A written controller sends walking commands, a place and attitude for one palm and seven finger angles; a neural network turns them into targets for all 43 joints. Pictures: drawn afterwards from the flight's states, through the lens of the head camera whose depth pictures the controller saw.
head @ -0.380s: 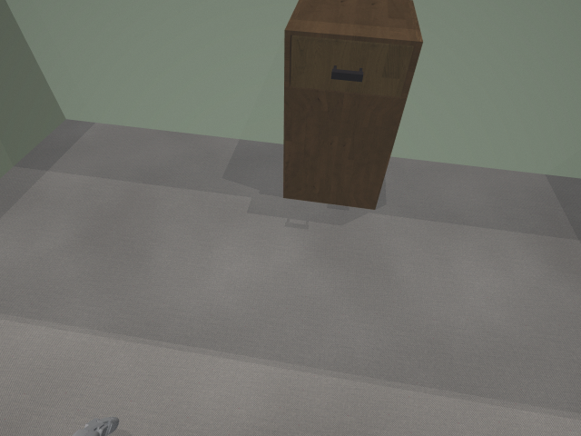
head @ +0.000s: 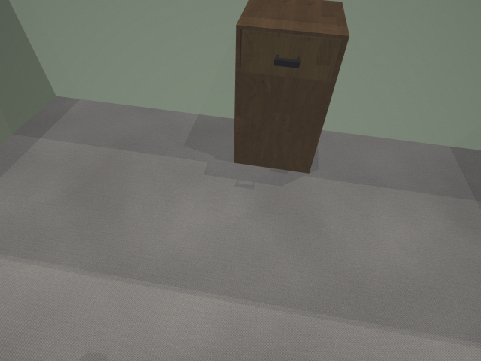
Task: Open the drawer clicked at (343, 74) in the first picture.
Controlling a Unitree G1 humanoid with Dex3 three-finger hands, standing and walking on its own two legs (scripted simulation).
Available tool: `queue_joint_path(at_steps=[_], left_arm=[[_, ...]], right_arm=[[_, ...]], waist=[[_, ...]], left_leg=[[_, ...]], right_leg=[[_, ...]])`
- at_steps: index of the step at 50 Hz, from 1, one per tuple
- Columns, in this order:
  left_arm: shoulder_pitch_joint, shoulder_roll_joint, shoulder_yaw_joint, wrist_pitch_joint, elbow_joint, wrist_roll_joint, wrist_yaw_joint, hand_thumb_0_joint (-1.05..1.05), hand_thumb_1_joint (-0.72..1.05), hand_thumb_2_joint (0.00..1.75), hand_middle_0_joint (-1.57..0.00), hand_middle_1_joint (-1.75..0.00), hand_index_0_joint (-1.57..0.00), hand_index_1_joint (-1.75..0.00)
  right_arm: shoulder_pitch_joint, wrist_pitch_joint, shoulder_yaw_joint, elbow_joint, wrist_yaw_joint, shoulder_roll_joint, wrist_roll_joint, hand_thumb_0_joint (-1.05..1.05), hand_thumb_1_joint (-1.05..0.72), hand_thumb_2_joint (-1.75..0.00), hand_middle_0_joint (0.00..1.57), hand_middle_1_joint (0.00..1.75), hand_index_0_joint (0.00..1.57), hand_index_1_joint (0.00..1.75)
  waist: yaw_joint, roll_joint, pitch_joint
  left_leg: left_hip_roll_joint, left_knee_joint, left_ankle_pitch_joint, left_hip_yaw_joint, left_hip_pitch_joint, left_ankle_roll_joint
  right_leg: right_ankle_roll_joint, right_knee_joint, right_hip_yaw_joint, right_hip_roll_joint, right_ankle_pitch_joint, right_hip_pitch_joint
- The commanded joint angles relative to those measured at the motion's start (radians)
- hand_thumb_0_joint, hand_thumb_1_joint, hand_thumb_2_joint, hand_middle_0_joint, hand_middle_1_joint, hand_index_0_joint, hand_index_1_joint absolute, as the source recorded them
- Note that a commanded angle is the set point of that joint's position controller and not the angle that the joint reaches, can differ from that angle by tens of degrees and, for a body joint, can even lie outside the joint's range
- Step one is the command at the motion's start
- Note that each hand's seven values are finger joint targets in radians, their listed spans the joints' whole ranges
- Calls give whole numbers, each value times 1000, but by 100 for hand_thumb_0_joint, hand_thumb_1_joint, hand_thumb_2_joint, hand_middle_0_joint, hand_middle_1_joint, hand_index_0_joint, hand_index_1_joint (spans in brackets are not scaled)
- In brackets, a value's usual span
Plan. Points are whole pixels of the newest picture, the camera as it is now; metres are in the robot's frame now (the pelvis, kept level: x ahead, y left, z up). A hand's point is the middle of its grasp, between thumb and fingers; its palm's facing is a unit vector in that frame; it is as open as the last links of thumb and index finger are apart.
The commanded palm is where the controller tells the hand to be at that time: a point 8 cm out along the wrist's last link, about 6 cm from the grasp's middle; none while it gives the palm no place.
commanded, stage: stand and wait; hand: left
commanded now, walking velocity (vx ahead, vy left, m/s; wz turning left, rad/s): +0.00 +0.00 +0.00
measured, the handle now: (287, 60) +1.28 -0.13 -0.08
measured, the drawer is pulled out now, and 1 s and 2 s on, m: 0.00 0.00 0.00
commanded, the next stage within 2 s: look at it before walking up in 0.44 s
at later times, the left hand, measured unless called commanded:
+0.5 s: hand out of the picture +0.07 +0.24 -0.15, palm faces -0.04 -0.94 -0.33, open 7.4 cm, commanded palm none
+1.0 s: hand out of the picture +0.08 +0.24 -0.16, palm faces -0.04 -0.95 -0.32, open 7.4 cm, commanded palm none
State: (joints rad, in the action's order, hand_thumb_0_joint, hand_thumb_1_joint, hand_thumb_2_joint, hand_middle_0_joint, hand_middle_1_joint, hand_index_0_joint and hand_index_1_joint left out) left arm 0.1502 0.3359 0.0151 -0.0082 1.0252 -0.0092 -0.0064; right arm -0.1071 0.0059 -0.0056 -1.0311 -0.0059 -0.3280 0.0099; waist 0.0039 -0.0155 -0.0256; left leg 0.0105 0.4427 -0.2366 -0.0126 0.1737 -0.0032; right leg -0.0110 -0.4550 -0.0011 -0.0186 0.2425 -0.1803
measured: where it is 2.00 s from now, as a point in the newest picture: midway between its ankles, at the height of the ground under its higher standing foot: outside the picture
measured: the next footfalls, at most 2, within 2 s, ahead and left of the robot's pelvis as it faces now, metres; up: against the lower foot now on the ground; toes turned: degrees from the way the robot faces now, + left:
none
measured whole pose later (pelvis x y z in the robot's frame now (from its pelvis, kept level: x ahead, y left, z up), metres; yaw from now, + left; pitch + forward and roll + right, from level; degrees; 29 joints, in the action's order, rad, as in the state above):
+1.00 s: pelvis +0.00 -0.01 +0.00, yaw +0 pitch -2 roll +0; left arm 0.14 0.34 0.01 0.00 1.09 -0.01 -0.01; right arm -0.11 0.01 -0.01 -1.11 0.00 -0.33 0.00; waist 0.00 -0.02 -0.03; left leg 0.00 0.37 -0.20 -0.01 0.14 0.01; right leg 0.00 -0.38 0.00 0.00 0.21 -0.15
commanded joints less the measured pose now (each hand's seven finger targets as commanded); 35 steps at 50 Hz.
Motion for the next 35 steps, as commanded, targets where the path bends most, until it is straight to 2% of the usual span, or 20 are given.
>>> queue_joint_path(at_steps=[1,7,11,15,21,27,31,35], left_arm=[[-49,209,-50,33,-61,-1,18,0,90,90,-20,-30,-20,-30],[-48,211,-48,32,-36,0,18,0,90,90,-20,-30,-20,-30],[-46,213,-48,33,-23,0,18,0,90,90,-20,-30,-20,-30],[-47,211,-46,31,-13,0,17,0,90,90,-20,-30,-20,-30],[-48,211,-47,30,-9,-2,17,0,90,90,-20,-30,-20,-30],[-49,209,-47,34,-8,-2,17,0,90,90,-20,-30,-20,-30],[-51,211,-47,34,-8,-2,18,0,90,90,-20,-30,-20,-30],[-48,209,-47,35,-7,-2,18,0,90,90,-20,-30,-20,-30]], right_arm=[[57,27,47,56,15,-209,2,0,-90,-90,20,30,20,30],[46,27,44,23,15,-212,0,0,-90,-90,20,30,20,30],[37,27,43,8,15,-213,-1,0,-90,-90,20,30,20,30],[38,27,42,-5,15,-218,0,0,-90,-90,20,30,20,30],[31,26,42,-10,14,-217,-1,0,-90,-90,20,30,20,30],[31,29,42,-15,14,-215,-1,0,-90,-90,20,30,20,30],[33,28,42,-16,14,-215,-2,0,-90,-90,20,30,20,30],[35,29,41,-18,15,-213,-2,0,-90,-90,20,30,20,30]], waist=[[-5,19,80],[-3,28,65],[-4,11,55],[-2,30,42],[-2,11,34],[-3,11,61],[-2,10,46],[-3,7,60]], left_leg=[[-111,-76,133,-91,-13,-34],[-116,-96,113,-92,-1,-29],[-116,-100,114,-96,-3,-27],[-119,-118,94,-99,2,-28],[-118,-127,71,-104,6,-27],[-122,-119,125,-98,-18,-26],[-124,-124,122,-98,-14,-25],[-124,-123,141,-95,-26,-24]], right_leg=[[44,92,-104,-101,-113,16],[43,106,-103,-101,-94,24],[44,116,-108,-101,-89,20],[41,122,-109,-99,-66,14],[41,133,-114,-97,-32,5],[40,126,-110,-100,-97,20],[40,130,-110,-98,-96,16],[39,129,-108,-101,-123,28]])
